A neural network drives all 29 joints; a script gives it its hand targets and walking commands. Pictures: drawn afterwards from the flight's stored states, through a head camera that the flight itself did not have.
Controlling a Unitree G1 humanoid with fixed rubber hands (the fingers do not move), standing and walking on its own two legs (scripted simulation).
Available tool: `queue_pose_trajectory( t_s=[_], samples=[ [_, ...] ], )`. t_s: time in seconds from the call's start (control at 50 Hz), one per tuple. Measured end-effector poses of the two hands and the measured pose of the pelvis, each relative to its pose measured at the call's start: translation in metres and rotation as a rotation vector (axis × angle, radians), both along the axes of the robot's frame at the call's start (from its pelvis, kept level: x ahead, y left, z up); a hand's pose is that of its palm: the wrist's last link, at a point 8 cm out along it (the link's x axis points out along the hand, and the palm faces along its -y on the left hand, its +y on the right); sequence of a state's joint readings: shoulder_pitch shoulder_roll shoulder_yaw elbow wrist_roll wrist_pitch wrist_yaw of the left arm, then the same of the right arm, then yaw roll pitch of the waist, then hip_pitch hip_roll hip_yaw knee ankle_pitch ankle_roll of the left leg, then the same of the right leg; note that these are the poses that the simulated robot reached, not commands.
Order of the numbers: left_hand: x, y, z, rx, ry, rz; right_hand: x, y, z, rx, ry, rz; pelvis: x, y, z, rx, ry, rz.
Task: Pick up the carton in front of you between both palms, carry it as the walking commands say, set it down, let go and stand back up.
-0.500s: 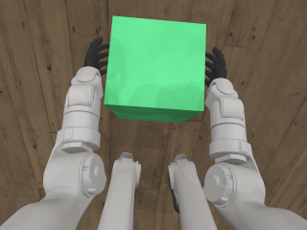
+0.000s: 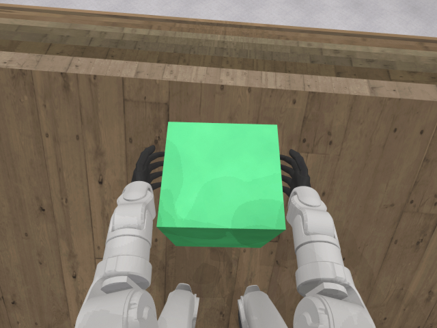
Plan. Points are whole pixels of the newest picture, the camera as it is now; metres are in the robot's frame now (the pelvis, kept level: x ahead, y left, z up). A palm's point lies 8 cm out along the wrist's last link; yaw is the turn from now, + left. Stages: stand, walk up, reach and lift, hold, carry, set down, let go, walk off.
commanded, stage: reach and lift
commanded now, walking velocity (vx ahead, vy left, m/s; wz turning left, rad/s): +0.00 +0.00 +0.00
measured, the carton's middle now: (220, 192) +0.40 +0.00 -0.10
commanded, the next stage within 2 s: hold in 1.48 s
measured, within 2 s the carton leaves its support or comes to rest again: neither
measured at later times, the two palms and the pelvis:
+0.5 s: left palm (123, 181) +0.33 +0.15 +0.11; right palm (338, 181) +0.33 -0.15 +0.11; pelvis +0.04 -0.01 +0.09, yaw +0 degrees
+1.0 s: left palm (118, 179) +0.33 +0.15 +0.12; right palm (342, 179) +0.33 -0.15 +0.12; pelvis +0.03 +0.00 +0.09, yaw +0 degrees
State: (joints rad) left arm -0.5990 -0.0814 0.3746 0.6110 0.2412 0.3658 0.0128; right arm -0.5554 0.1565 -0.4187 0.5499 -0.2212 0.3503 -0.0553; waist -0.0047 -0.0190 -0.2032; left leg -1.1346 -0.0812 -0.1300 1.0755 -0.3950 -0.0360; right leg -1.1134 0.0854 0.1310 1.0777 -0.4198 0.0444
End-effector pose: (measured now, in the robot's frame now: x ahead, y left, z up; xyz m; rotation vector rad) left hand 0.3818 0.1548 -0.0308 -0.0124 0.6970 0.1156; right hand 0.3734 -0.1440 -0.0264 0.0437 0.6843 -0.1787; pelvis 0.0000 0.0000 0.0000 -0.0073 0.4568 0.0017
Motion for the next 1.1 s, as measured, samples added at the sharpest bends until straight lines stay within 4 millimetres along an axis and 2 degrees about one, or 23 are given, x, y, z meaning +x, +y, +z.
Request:
queue_pose_trajectory(
  t_s=[0.28, 0.5, 0.66, 0.8, 1.1],
  samples=[
    [-0.031, -0.004, 0.083, 0.006, -0.006, 0.015, -0.026, -0.005, 0.081, -0.005, -0.005, 0.023, 0.03, -0.003, 0.066, 0.007, -0.235, 0.002],
    [-0.054, -0.009, 0.137, 0.033, -0.028, 0.016, -0.043, -0.009, 0.135, -0.035, -0.028, 0.066, 0.04, -0.005, 0.09, 0.011, -0.437, 0.004],
    [-0.063, -0.008, 0.143, 0.04, 0.006, 0.014, -0.051, -0.009, 0.141, -0.042, 0.007, 0.075, 0.03, -0.006, 0.091, 0.009, -0.508, 0.005],
    [-0.062, -0.007, 0.145, 0.036, -0.004, 0.016, -0.051, -0.007, 0.144, -0.04, -0.003, 0.068, 0.023, -0.004, 0.09, 0.008, -0.519, 0.006],
    [-0.054, -0.007, 0.153, 0.048, -0.009, 0.001, -0.045, -0.007, 0.151, -0.054, -0.007, 0.071, 0.033, -0.001, 0.094, 0.008, -0.523, 0.001]
  ],
)
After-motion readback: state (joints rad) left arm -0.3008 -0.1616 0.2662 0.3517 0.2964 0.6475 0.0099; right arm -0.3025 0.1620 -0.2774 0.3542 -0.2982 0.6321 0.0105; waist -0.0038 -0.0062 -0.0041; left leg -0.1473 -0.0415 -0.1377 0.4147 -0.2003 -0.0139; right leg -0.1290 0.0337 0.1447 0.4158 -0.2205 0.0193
